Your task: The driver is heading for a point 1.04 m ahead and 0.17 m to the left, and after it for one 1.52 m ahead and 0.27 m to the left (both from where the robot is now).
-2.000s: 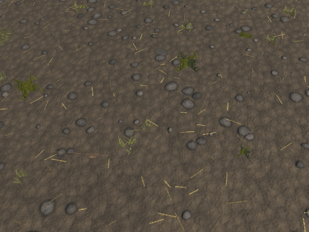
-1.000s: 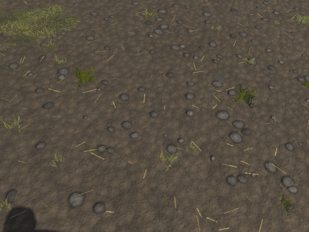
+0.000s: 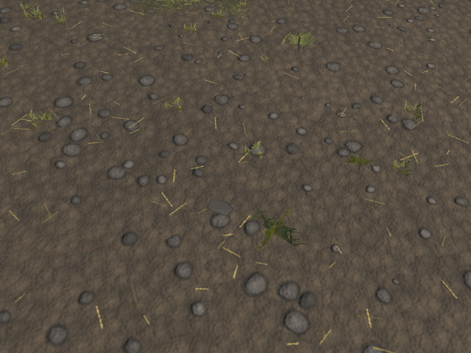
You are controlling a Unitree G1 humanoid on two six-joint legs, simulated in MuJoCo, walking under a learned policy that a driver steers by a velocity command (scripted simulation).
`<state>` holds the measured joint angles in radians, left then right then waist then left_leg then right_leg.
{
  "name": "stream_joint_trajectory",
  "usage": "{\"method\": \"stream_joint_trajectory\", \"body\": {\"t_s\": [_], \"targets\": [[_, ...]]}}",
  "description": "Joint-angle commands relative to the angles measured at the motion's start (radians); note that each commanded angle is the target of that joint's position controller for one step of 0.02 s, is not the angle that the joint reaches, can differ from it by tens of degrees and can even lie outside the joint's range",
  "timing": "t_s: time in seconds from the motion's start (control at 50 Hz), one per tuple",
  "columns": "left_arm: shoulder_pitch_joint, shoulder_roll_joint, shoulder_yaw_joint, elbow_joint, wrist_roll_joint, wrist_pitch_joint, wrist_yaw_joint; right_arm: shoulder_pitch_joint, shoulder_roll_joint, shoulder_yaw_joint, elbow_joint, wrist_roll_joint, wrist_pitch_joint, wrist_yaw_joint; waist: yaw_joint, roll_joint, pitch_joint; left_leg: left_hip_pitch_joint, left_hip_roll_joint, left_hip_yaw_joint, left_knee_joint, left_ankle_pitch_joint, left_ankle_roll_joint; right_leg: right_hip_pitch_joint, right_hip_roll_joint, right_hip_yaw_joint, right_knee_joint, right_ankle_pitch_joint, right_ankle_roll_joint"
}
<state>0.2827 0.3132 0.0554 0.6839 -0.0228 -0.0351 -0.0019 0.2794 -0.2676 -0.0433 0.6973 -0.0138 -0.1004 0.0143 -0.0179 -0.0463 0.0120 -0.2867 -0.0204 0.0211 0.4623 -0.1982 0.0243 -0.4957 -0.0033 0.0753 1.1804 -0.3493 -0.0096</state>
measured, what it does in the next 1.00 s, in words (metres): walks ahead, turning left: right foot, then left foot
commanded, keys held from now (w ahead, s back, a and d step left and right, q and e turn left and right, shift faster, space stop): w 0.12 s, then w+q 0.84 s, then w+e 0.04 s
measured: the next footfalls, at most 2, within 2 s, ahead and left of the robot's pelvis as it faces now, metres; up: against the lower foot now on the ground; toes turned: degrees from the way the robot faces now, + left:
right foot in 0.32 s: +0.32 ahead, -0.15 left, +0.00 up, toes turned +1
left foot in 0.84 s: +0.55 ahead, +0.16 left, +0.00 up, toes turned +21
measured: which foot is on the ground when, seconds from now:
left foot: down 0.00-0.32, up 0.34-0.82, down 0.84-1.00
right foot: up 0.00-0.30, down 0.32-0.84, up 0.86-1.00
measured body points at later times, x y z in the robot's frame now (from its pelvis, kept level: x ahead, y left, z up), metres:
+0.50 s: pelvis +0.26 -0.05 +0.00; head +0.28 -0.06 +0.45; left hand +0.35 +0.23 -0.09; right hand +0.37 -0.33 -0.12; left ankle +0.22 +0.10 -0.65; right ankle +0.28 -0.15 -0.74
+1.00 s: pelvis +0.50 +0.06 +0.00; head +0.53 +0.09 +0.45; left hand +0.52 +0.37 -0.11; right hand +0.72 -0.15 -0.10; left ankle +0.52 +0.14 -0.74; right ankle +0.53 -0.11 -0.65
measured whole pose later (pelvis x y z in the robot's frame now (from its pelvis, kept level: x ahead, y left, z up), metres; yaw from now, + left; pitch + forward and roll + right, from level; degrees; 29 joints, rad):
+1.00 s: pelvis +0.50 +0.06 +0.00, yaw +24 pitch +1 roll +0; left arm 0.19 0.31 0.06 0.74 0.00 -0.11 0.00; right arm 0.26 -0.29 -0.07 0.67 0.01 -0.04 0.03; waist -0.01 -0.02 0.07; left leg -0.33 -0.09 -0.01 0.48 -0.17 0.10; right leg -0.49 -0.08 0.04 1.16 -0.35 0.01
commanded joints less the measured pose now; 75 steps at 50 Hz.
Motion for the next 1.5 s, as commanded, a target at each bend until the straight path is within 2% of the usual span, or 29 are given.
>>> {"method": "stream_joint_trajectory", "body": {"t_s": [0.02, 0.14, 0.22, 0.3, 0.32, 0.34, 0.36, 0.38, 0.42, 0.46, 0.56, 0.74, 0.78, 0.82, 0.84, 0.86, 0.88, 0.9, 0.94, 1.02, 1.14, 1.22, 1.32, 1.38, 1.4, 1.42, 1.44, 1.46, 1.5], "targets": [[-0.03, 0.043, 0.012, -0.082, 0.007, -0.014, -0.005, 0.027, -0.127, -0.034, -0.025, 0.01, -0.018, -0.003, 0.002, 0.159, -0.012, 0.173, 0.254, -0.288, -0.261, 0.097, 0.184, -0.189, -0.07, 0.024, -0.088, 0.045, 0.006], [-0.211, -0.001, -0.015, -0.114, 0.013, -0.037, -0.024, 0.062, -0.182, -0.045, 0.031, 0.03, 0.002, -0.008, -0.047, 0.126, 0.023, 0.171, 0.228, -0.145, -0.301, 0.208, 0.179, -0.131, -0.075, -0.046, -0.466, 0.286, 0.019], [-0.304, 0.02, -0.008, -0.143, 0.002, -0.056, -0.04, 0.127, -0.206, -0.05, 0.07, 0.044, 0.023, -0.009, -0.065, 0.135, 0.045, 0.194, 0.25, -0.175, -0.263, 0.217, 0.165, -0.045, -0.032, -0.059, -0.612, 0.316, 0.012], [-0.124, 0.099, 0.036, -0.095, 0.01, -0.068, -0.032, 0.108, -0.207, -0.05, 0.077, 0.045, 0.038, -0.018, 0.062, 0.13, -0.058, 0.179, 0.211, -0.16, -0.041, 0.396, 0.101, 0.289, 0.004, -0.078, -0.729, 0.286, -0.049], [0.031, 0.151, 0.057, -0.069, 0.025, -0.065, -0.02, 0.095, -0.157, -0.031, 0.059, 0.03, 0.034, -0.017, 0.137, 0.094, -0.18, 0.049, 0.157, -0.119, 0.187, 0.292, 0.063, 0.539, -0.102, 0.012, -0.695, 0.295, -0.096], [0.138, 0.247, 0.077, -0.06, 0.047, -0.053, -0.008, 0.173, -0.043, 0.003, 0.025, 0.014, 0.021, -0.018, 0.127, -0.151, -0.328, -0.294, 0.023, -0.039, 0.56, -0.171, -0.01, 0.884, -0.369, 0.37, -0.707, 0.245, -0.205], [0.159, 0.202, 0.066, -0.049, 0.041, -0.047, -0.011, 0.201, -0.086, -0.004, 0.029, 0.046, 0.009, -0.019, 0.131, -0.229, -0.385, -0.437, 0.003, -0.134, 0.752, -0.393, -0.021, 0.875, -0.436, 0.635, -0.84, 0.042, -0.284], [0.107, 0.137, 0.047, -0.043, 0.026, -0.048, -0.012, 0.13, -0.165, -0.03, 0.023, 0.065, 0.011, -0.019, 0.127, -0.133, -0.226, -0.508, 0.057, -0.153, 0.818, -0.326, -0.019, 0.759, -0.397, 0.511, -0.869, -0.026, -0.248], [-0.005, 0.061, 0.023, -0.036, 0.024, -0.052, -0.017, 0.043, -0.154, -0.034, 0.008, 0.049, 0.024, -0.02, 0.076, -0.066, -0.074, -0.474, 0.12, -0.12, 0.768, -0.181, -0.02, 0.531, -0.31, 0.285, -0.926, 0.067, -0.202], [-0.07, 0.035, 0.021, -0.026, 0.035, -0.066, -0.019, 0.061, -0.121, -0.036, 0.016, 0.044, 0.05, -0.017, 0.022, -0.085, -0.024, -0.378, 0.153, -0.129, 0.714, -0.102, -0.028, 0.391, -0.266, 0.15, -0.992, 0.186, -0.184], [-0.068, 0.077, 0.044, 0.024, 0.036, -0.087, -0.005, -0.011, -0.076, -0.03, -0.021, 0.035, 0.072, -0.012, 0.01, -0.014, 0.023, -0.416, 0.158, -0.135, 0.563, 0.065, -0.051, 0.368, -0.266, -0.042, -1.05, 0.385, -0.194], [0.023, 0.161, 0.072, 0.09, 0.002, -0.044, 0.009, -0.26, -0.072, -0.019, -0.131, 0.037, 0.066, 0.043, 0.086, 0.007, 0.09, -0.391, 0.118, -0.005, 0.194, 0.139, 0.023, 0.546, -0.295, -0.227, -0.996, 0.472, -0.133], [0.017, 0.191, 0.08, 0.092, -0.006, -0.03, 0.012, -0.233, -0.1, -0.035, -0.144, 0.033, 0.071, 0.047, 0.052, -0.022, 0.044, -0.297, 0.061, 0.052, 0.179, 0.035, 0.062, 0.585, -0.295, -0.26, -0.875, 0.772, -0.11], [-0.003, 0.197, 0.079, 0.086, -0.015, -0.015, 0.018, -0.007, -0.172, -0.081, -0.095, 0.035, 0.079, 0.037, -0.084, -0.017, -0.091, 0.026, -0.036, 0.101, 0.115, 0.038, 0.12, 0.519, -0.248, -0.313, -0.543, 0.975, -0.068], [0.015, 0.159, 0.062, 0.072, 0.004, -0.02, 0.022, 0.163, -0.251, -0.117, -0.053, 0.04, 0.089, 0.017, -0.154, 0.062, -0.183, 0.337, 0.02, -0.037, 0.099, 0.074, 0.17, 0.288, -0.208, -0.315, -0.25, 0.733, -0.02], [0.101, 0.008, 0.014, 0.009, 0.047, -0.043, 0.012, 0.125, -0.37, -0.131, -0.061, 0.047, 0.082, 0.009, -0.023, 0.343, -0.246, 0.633, 0.281, -0.615, -0.001, -0.094, 0.35, -0.17, -0.004, -0.242, 0.11, -0.196, 0.048], [0.013, 0.079, 0.018, 0.001, 0.015, -0.08, 0.0, 0.152, -0.295, -0.105, -0.101, 0.039, 0.062, 0.017, -0.095, 0.219, -0.389, 0.687, 0.357, -0.869, -0.153, -0.223, 0.395, -0.269, 0.021, 0.005, 0.22, -0.262, 0.036], [-0.086, 0.132, 0.032, -0.03, -0.023, -0.096, -0.007, 0.126, -0.234, -0.087, -0.084, 0.029, 0.047, 0.022, -0.108, 0.157, -0.249, 0.606, 0.333, -0.729, -0.177, -0.156, 0.34, -0.349, -0.023, 0.015, 0.207, -0.164, 0.015], [-0.096, 0.117, 0.028, -0.02, 0.015, -0.108, 0.006, 0.006, -0.179, -0.07, -0.094, 0.031, 0.039, 0.018, -0.024, 0.068, -0.106, 0.334, 0.25, -0.509, -0.17, 0.049, 0.28, -0.259, -0.097, 0.011, 0.037, -0.022, 0.005], [-0.02, 0.086, 0.026, 0.026, 0.029, -0.062, -0.001, -0.053, -0.135, -0.048, -0.094, 0.012, 0.026, 0.002, 0.04, 0.091, -0.079, 0.128, 0.208, -0.317, -0.237, 0.329, 0.272, -0.109, -0.131, -0.022, -0.102, 0.092, 0.045], [-0.182, 0.042, 0.003, 0.0, 0.012, -0.053, -0.013, 0.005, -0.16, -0.044, -0.027, 0.009, 0.014, -0.012, -0.032, 0.106, 0.008, 0.125, 0.164, -0.129, -0.305, 0.254, 0.193, -0.134, -0.119, -0.048, -0.442, 0.464, 0.046], [-0.267, 0.041, -0.002, -0.029, -0.002, -0.057, -0.034, 0.048, -0.177, -0.049, 0.023, 0.011, 0.013, -0.01, -0.072, 0.096, 0.059, 0.231, 0.217, -0.096, -0.319, 0.206, 0.181, -0.165, -0.091, -0.051, -0.567, 0.504, 0.015], [-0.278, 0.048, 0.001, -0.067, 0.003, -0.06, -0.066, 0.05, -0.193, -0.059, 0.055, 0.019, 0.04, -0.022, -0.053, 0.104, 0.051, 0.412, 0.27, -0.043, -0.195, 0.509, 0.143, -0.189, -0.038, -0.08, -0.629, 0.303, -0.052], [-0.014, 0.139, 0.052, -0.017, 0.01, -0.049, -0.054, 0.009, -0.207, -0.059, 0.038, 0.019, 0.062, -0.042, 0.097, 0.112, -0.133, 0.341, 0.204, 0.047, 0.198, 0.922, 0.076, 0.214, 0.068, -0.154, -0.66, 0.273, -0.125], [0.14, 0.218, 0.074, 0.002, 0.01, -0.042, -0.04, 0.031, -0.169, -0.041, 0.013, -0.003, 0.055, -0.051, 0.146, -0.005, -0.252, 0.103, 0.158, 0.075, 0.514, 0.605, 0.034, 0.522, -0.101, 0.099, -0.652, 0.336, -0.198], [0.148, 0.266, 0.08, 0.003, 0.0, -0.048, -0.044, 0.15, -0.05, -0.003, -0.013, -0.017, 0.027, -0.029, 0.049, -0.243, -0.353, -0.331, -0.067, -0.011, 0.832, -0.327, -0.031, 0.856, -0.313, 0.642, -0.751, 0.14, -0.387], [0.176, 0.165, 0.057, 0.0, -0.007, -0.045, -0.041, 0.06, -0.139, -0.015, -0.006, 0.011, -0.005, -0.01, 0.128, -0.127, -0.369, -0.449, -0.026, -0.155, 0.91, -0.357, -0.016, 0.897, -0.306, 0.702, -0.843, 0.004, -0.359], [0.127, 0.143, 0.049, -0.009, 0.001, -0.043, -0.033, -0.038, -0.171, -0.023, -0.044, 0.044, -0.026, 0.001, 0.135, -0.077, -0.228, -0.511, 0.02, -0.146, 0.89, -0.267, -0.003, 0.79, -0.282, 0.566, -0.868, 0.034, -0.32], [0.019, 0.123, 0.041, -0.037, 0.01, -0.038, -0.026, -0.104, -0.163, -0.024, -0.06, 0.011, -0.04, -0.007, 0.073, 0.068, -0.085, -0.449, 0.085, -0.122, 0.731, -0.155, -0.01, 0.527, -0.217, 0.409, -0.898, 0.23, -0.289]]}}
